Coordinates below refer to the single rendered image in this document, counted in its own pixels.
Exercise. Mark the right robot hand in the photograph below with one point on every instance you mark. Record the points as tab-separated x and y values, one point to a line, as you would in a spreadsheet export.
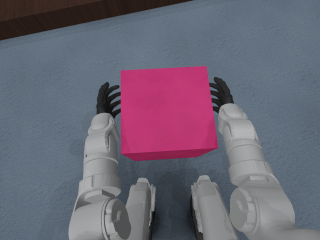
223	94

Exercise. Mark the left robot thigh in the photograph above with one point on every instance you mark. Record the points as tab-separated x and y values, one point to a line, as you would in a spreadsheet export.
139	206

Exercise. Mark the robot left upper arm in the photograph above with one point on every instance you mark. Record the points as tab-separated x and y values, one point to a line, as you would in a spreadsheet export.
107	219

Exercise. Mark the right robot thigh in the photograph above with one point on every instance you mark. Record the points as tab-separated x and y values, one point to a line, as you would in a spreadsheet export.
215	218

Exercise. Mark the robot thigh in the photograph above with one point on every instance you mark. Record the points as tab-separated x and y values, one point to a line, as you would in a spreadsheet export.
139	206
215	218

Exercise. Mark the left robot hand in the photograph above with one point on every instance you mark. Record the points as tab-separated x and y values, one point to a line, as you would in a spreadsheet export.
104	100

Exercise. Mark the robot left forearm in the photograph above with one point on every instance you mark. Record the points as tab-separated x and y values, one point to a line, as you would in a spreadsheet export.
100	163

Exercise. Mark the carton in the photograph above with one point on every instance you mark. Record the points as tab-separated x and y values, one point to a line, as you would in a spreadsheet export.
166	113

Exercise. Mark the robot right forearm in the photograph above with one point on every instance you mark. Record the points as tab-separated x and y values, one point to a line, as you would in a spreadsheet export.
247	163

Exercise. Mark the robot right upper arm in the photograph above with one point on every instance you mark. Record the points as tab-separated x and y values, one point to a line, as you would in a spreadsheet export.
266	213

